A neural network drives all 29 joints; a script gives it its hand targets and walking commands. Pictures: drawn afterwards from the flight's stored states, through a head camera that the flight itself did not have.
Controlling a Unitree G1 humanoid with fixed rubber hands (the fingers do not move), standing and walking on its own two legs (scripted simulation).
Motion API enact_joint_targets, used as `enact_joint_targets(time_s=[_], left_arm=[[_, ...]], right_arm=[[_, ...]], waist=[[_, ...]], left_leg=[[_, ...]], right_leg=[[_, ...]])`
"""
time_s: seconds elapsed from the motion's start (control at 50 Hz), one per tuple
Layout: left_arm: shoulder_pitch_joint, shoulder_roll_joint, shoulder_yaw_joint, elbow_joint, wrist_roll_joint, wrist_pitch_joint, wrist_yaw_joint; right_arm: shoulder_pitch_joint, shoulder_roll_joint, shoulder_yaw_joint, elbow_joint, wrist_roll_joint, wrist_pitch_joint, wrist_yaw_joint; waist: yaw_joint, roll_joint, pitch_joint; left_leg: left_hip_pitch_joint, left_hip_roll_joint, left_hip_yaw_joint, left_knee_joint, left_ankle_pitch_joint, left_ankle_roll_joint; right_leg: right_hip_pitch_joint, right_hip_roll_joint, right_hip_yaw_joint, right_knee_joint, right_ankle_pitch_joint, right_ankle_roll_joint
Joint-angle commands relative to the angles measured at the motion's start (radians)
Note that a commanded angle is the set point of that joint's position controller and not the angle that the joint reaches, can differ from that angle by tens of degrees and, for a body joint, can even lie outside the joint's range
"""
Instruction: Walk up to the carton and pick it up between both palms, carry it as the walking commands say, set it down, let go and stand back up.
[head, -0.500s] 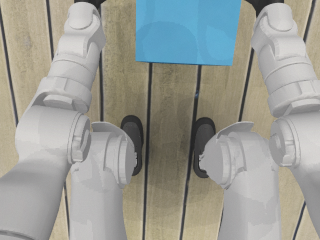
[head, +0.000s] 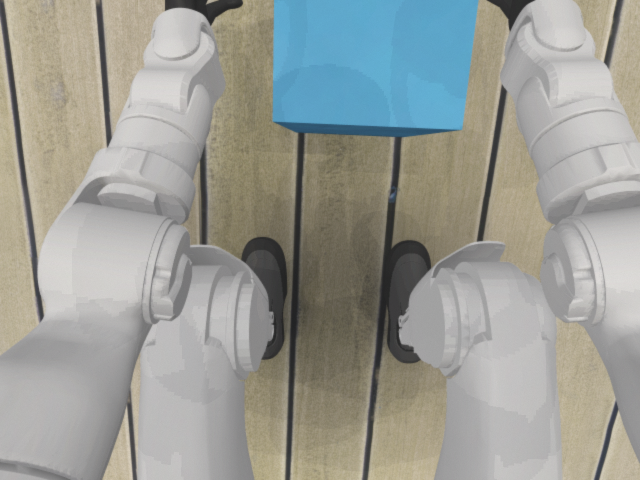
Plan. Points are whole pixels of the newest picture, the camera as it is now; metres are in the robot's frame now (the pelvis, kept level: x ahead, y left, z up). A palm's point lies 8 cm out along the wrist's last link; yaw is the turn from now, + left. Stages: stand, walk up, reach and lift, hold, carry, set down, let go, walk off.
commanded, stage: reach and lift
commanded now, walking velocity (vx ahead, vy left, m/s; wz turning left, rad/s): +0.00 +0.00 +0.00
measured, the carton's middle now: (360, 53) +0.52 -0.03 -0.25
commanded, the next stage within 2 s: none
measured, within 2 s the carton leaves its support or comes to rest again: leaves its support in 0.92 s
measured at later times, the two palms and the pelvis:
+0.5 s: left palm out of the picture +0.55 +0.10 -0.17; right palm out of the picture +0.55 -0.15 -0.17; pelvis +0.01 +0.00 +0.00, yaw -1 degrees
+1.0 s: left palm out of the picture +0.56 +0.10 -0.16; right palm out of the picture +0.55 -0.15 -0.16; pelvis +0.02 +0.01 -0.01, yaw -2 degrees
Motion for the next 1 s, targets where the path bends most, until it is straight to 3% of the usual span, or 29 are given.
enact_joint_targets(time_s=[0.0,0.04,0.06,0.08,0.1,0.12,0.16,0.2,0.24,0.26,0.28,0.32,0.36,0.38,0.4,0.44,0.48,0.5,0.58,0.6,0.72,0.74,0.82,0.84,0.9,0.92,0.94,0.96,0.98], left_arm=[[-0.216,0.032,-0.005,-0.049,0.010,-0.026,-0.003],[-0.275,0.041,0.015,-0.132,0.028,-0.033,-0.001],[-0.241,0.023,0.016,-0.125,0.042,-0.040,0.002],[-0.247,0.028,-0.003,-0.150,0.026,-0.043,0.006],[-0.227,-0.002,-0.008,-0.091,0.035,-0.041,0.012],[-0.257,-0.011,-0.013,-0.164,0.020,-0.048,0.010],[-0.238,-0.015,-0.001,-0.160,0.030,-0.047,0.013],[-0.202,-0.042,0.027,-0.142,0.069,-0.047,0.015],[-0.172,-0.074,0.020,-0.092,0.075,-0.038,0.011],[-0.203,-0.067,0.036,-0.157,0.100,-0.050,0.011],[-0.205,-0.116,0.001,-0.128,0.089,-0.050,0.007],[-0.215,-0.167,-0.004,-0.172,0.101,-0.058,-0.002],[-0.278,-0.259,-0.009,-0.143,0.108,-0.049,-0.026],[-0.305,-0.352,-0.025,-0.157,0.115,-0.046,-0.043],[-0.355,-0.418,-0.024,-0.191,0.112,-0.042,-0.066],[-0.452,-0.672,-0.060,-0.191,0.143,-0.028,-0.128],[-0.489,-0.826,-0.055,-0.196,0.187,0.006,-0.181],[-0.501,-0.788,-0.023,-0.208,0.192,0.020,-0.195],[-0.459,-0.997,0.010,-0.238,0.231,0.071,-0.263],[-0.469,-1.008,-0.025,-0.252,0.208,0.083,-0.268],[-0.394,-1.103,0.002,-0.275,0.216,0.102,-0.297],[-0.410,-1.114,-0.001,-0.297,0.192,0.102,-0.298],[-0.396,-1.126,-0.036,-0.293,0.189,0.115,-0.287],[-0.435,-1.118,-0.020,-0.325,0.195,0.110,-0.291],[-0.384,-1.152,-0.037,-0.383,0.191,0.112,-0.290],[-0.411,-1.178,-0.067,-0.421,0.173,0.118,-0.291],[-0.415,-1.164,-0.076,-0.410,0.171,0.124,-0.285],[-0.402,-1.205,-0.056,-0.413,0.186,0.127,-0.284],[-0.435,-1.151,-0.057,-0.410,0.188,0.139,-0.281]], right_arm=[[-0.249,-0.052,0.015,-0.072,0.014,-0.026,0.003],[-0.229,-0.030,-0.013,-0.064,-0.018,-0.028,0.001],[-0.223,-0.016,-0.020,-0.078,-0.021,-0.040,0.001],[-0.250,-0.053,-0.034,-0.118,-0.032,-0.042,-0.005],[-0.207,-0.019,-0.028,-0.051,-0.025,-0.044,-0.010],[-0.270,-0.008,-0.016,-0.151,-0.026,-0.052,-0.011],[-0.212,0.019,-0.020,-0.081,-0.045,-0.050,-0.013],[-0.202,0.041,-0.030,-0.101,-0.053,-0.051,-0.019],[-0.209,0.073,0.000,-0.074,-0.054,-0.048,-0.009],[-0.249,0.085,-0.017,-0.156,-0.043,-0.053,-0.004],[-0.254,0.125,0.006,-0.122,-0.043,-0.049,0.004],[-0.291,0.161,0.026,-0.191,-0.038,-0.058,0.004],[-0.297,0.317,0.060,-0.116,-0.052,-0.046,0.021],[-0.350,0.388,0.075,-0.126,-0.051,-0.039,0.034],[-0.428,0.438,0.098,-0.199,-0.069,-0.036,0.050],[-0.521,0.725,0.139,-0.185,-0.075,-0.018,0.109],[-0.513,0.830,0.096,-0.158,-0.121,0.011,0.159],[-0.544,0.862,0.106,-0.189,-0.128,0.030,0.173],[-0.392,1.085,0.047,-0.146,-0.206,0.087,0.237],[-0.429,1.053,0.020,-0.197,-0.215,0.094,0.251],[-0.389,1.138,0.045,-0.248,-0.228,0.125,0.288],[-0.395,1.138,0.052,-0.248,-0.241,0.133,0.287],[-0.348,1.150,0.022,-0.252,-0.244,0.136,0.291],[-0.293,1.190,0.016,-0.221,-0.265,0.146,0.293],[-0.308,1.231,0.059,-0.285,-0.245,0.145,0.296],[-0.312,1.227,0.073,-0.341,-0.234,0.142,0.292],[-0.383,1.208,0.065,-0.365,-0.230,0.142,0.291],[-0.351,1.207,0.083,-0.349,-0.240,0.150,0.287],[-0.403,1.208,0.073,-0.370,-0.231,0.154,0.294]], waist=[[0.018,0.005,-1.170],[-0.006,-0.001,-1.181],[0.017,0.003,-1.200],[-0.014,0.004,-1.288],[0.007,0.048,-1.230],[-0.018,0.004,-1.279],[-0.017,-0.028,-1.248],[0.010,0.014,-1.189],[0.026,-0.031,-1.192],[0.066,0.028,-1.178],[0.035,-0.011,-1.241],[0.045,-0.005,-1.259],[0.027,-0.050,-1.220],[0.049,-0.023,-1.210],[0.025,-0.074,-1.221],[0.055,-0.040,-1.196],[0.042,0.016,-1.157],[0.052,-0.054,-1.230],[0.025,-0.071,-1.130],[0.004,0.001,-1.184],[0.044,-0.041,-1.133],[-0.002,-0.080,-1.124],[0.016,0.019,-1.179],[-0.021,-0.032,-1.133],[0.038,-0.072,-1.249],[-0.001,-0.040,-1.321],[0.026,0.001,-1.316],[-0.001,-0.039,-1.295],[0.040,-0.006,-1.341]], left_leg=[[0.618,-0.054,0.024,-0.136,0.180,-0.033],[0.587,-0.060,0.022,-0.141,0.163,-0.025],[0.581,-0.068,0.033,-0.136,0.186,-0.035],[0.653,-0.056,0.017,-0.130,0.232,-0.029],[0.668,-0.067,0.023,-0.139,0.221,-0.037],[0.658,-0.073,0.017,-0.135,0.230,-0.031],[0.604,-0.077,0.018,-0.140,0.198,-0.026],[0.599,-0.084,0.025,-0.161,0.200,-0.031],[0.588,-0.080,0.023,-0.152,0.215,-0.027],[0.583,-0.085,0.041,-0.148,0.221,-0.022],[0.650,-0.087,0.026,-0.146,0.272,-0.019],[0.627,-0.093,0.030,-0.139,0.264,-0.018],[0.582,-0.101,0.031,-0.149,0.219,-0.012],[0.578,-0.102,0.039,-0.145,0.216,-0.011],[0.549,-0.112,0.044,-0.121,0.227,-0.011],[0.534,-0.130,0.044,-0.124,0.233,-0.006],[0.520,-0.137,0.074,-0.108,0.194,-0.019],[0.560,-0.133,0.072,-0.101,0.155,-0.012],[0.483,-0.158,0.070,-0.062,0.191,-0.008],[0.556,-0.151,0.064,-0.072,0.177,-0.007],[0.483,-0.170,0.087,-0.042,0.208,-0.001],[0.447,-0.169,0.065,-0.045,0.197,0.004],[0.530,-0.165,0.082,-0.051,0.239,-0.016],[0.473,-0.170,0.079,-0.049,0.214,-0.006],[0.467,-0.182,0.080,-0.050,0.295,-0.008],[0.501,-0.179,0.074,-0.044,0.325,-0.012],[0.524,-0.182,0.073,-0.066,0.326,-0.013],[0.519,-0.181,0.072,-0.062,0.306,-0.012],[0.570,-0.174,0.075,-0.075,0.244,-0.006]], right_leg=[[0.515,0.046,-0.012,-0.182,0.188,0.027],[0.525,0.049,0.010,-0.196,0.199,0.019],[0.524,0.054,0.000,-0.185,0.216,0.017],[0.537,0.047,-0.013,-0.168,0.242,0.026],[0.488,0.059,-0.008,-0.192,0.217,0.014],[0.530,0.057,-0.017,-0.182,0.237,0.023],[0.567,0.054,-0.008,-0.180,0.238,0.020],[0.525,0.069,-0.002,-0.207,0.228,0.023],[0.540,0.067,-0.002,-0.194,0.241,0.021],[0.503,0.076,0.007,-0.190,0.236,0.019],[0.532,0.076,-0.021,-0.168,0.282,0.028],[0.545,0.082,-0.016,-0.172,0.293,0.032],[0.574,0.090,-0.018,-0.179,0.263,0.036],[0.565,0.095,-0.004,-0.174,0.256,0.031],[0.579,0.100,-0.009,-0.175,0.265,0.041],[0.588,0.115,-0.010,-0.146,0.287,0.037],[0.563,0.135,-0.008,-0.139,0.244,0.028],[0.587,0.131,-0.037,-0.131,0.206,0.040],[0.518,0.152,-0.031,-0.124,0.245,0.017],[0.489,0.145,-0.037,-0.103,0.224,0.013],[0.487,0.148,-0.038,-0.101,0.226,0.008],[0.477,0.148,-0.056,-0.086,0.244,0.011],[0.507,0.148,-0.048,-0.088,0.276,0.004],[0.500,0.158,-0.047,-0.097,0.299,0.011],[0.584,0.155,-0.051,-0.088,0.375,0.011],[0.616,0.160,-0.045,-0.091,0.411,0.008],[0.598,0.159,-0.041,-0.086,0.403,0.008],[0.566,0.157,-0.052,-0.106,0.373,0.017],[0.539,0.152,-0.049,-0.109,0.284,0.010]])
